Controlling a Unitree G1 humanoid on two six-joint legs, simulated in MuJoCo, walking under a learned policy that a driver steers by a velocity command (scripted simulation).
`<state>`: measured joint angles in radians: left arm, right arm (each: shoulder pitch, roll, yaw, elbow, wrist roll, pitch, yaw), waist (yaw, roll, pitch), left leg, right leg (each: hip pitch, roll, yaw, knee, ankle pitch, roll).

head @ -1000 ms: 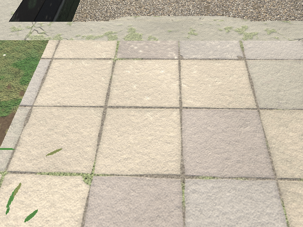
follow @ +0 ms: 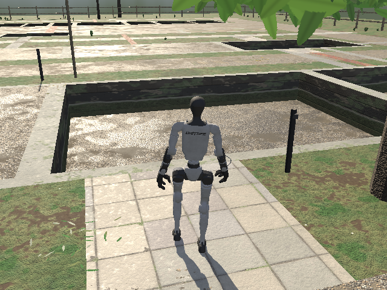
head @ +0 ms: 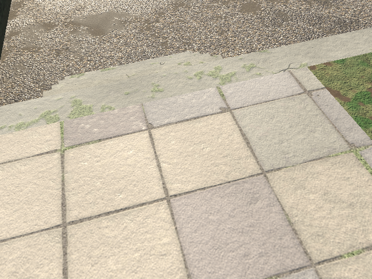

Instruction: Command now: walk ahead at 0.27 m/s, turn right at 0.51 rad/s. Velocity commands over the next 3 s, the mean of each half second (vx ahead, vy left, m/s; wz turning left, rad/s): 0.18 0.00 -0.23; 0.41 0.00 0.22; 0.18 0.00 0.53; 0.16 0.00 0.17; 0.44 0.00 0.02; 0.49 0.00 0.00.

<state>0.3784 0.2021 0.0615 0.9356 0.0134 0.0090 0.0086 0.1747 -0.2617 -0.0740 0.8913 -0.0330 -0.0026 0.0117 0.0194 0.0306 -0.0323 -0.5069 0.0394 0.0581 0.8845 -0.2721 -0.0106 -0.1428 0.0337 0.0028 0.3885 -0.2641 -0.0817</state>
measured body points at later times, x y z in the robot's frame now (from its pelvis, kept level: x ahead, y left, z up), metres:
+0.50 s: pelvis +0.13 +0.03 +0.00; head +0.15 +0.04 +0.44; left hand +0.19 +0.27 -0.16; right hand +0.16 -0.24 -0.14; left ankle +0.18 +0.09 -0.75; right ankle +0.05 -0.09 -0.68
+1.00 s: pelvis +0.28 -0.04 +0.00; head +0.30 -0.06 +0.45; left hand +0.34 +0.22 -0.12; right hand +0.35 -0.30 -0.15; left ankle +0.25 +0.09 -0.67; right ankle +0.28 -0.13 -0.75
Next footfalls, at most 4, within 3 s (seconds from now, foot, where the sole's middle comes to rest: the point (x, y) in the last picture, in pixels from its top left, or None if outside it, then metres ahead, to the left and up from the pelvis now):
0.34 left None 0.22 0.09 -0.78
0.84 right None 0.32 -0.13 -0.78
1.30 left None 0.52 0.07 -0.78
1.84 right None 0.53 -0.11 -0.78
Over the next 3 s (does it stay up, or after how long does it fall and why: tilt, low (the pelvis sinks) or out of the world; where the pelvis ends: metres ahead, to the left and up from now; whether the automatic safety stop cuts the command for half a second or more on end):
stays up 0.98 0.22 0.00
